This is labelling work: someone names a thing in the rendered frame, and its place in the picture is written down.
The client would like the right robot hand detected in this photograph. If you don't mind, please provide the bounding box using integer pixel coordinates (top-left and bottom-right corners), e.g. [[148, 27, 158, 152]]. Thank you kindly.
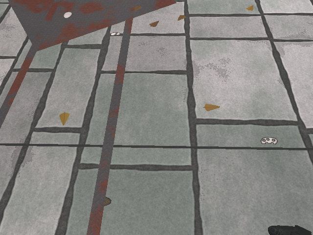
[[268, 225, 312, 235]]

